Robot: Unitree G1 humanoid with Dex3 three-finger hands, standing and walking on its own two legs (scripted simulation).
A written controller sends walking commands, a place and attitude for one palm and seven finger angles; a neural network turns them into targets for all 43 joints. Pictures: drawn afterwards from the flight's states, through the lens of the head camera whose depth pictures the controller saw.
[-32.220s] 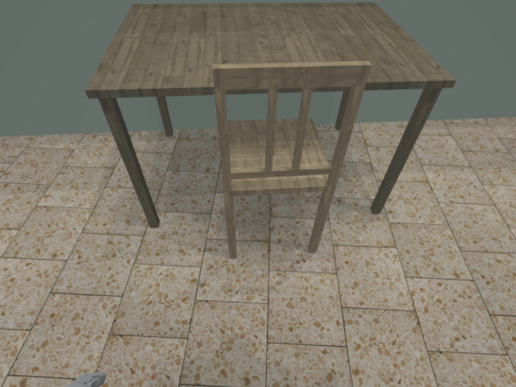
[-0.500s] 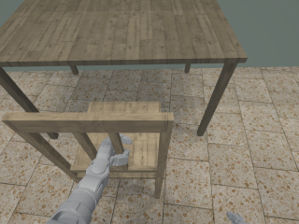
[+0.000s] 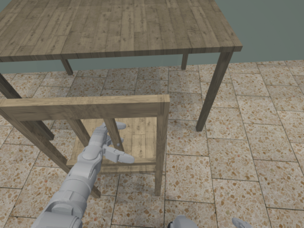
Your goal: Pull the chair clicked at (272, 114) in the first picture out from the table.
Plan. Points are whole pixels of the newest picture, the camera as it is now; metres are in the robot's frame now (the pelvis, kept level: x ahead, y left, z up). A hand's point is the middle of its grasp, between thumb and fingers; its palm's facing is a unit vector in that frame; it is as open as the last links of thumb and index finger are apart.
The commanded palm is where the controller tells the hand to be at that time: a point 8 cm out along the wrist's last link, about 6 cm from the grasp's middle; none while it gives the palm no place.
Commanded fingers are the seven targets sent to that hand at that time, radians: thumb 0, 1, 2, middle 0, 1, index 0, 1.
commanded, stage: open the thumb and straighten the fingers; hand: left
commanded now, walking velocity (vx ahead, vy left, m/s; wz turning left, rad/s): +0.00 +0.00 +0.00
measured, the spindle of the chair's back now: (88, 143) +0.38 +0.20 -0.05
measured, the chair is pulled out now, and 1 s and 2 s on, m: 0.23 0.23 0.23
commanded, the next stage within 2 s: draw the fingers out of the gap in 0.28 s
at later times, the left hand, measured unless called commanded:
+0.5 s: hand (119, 143) +0.37 +0.10 -0.04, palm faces -0.12 -0.98 -0.14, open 17.4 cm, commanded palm +0.33 +0.16 -0.02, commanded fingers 0.00 -0.55 0.20 0.00 0.00 0.00 0.00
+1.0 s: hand (116, 175) +0.27 +0.10 -0.03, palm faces -0.14 -0.98 -0.13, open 17.5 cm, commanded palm +0.24 +0.15 -0.02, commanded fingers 0.00 -0.55 0.20 0.00 0.00 0.00 0.00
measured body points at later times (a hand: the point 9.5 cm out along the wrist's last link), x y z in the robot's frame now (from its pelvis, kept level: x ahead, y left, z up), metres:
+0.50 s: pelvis -0.01 -0.02 -0.01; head +0.07 -0.04 +0.43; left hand +0.37 +0.15 -0.03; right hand +0.08 -0.28 -0.13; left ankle -0.05 +0.09 -0.70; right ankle +0.09 -0.11 -0.70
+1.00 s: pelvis +0.01 -0.02 -0.01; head +0.04 -0.04 +0.44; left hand +0.27 +0.15 -0.02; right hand +0.19 -0.25 -0.09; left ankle -0.05 +0.09 -0.70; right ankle +0.09 -0.11 -0.70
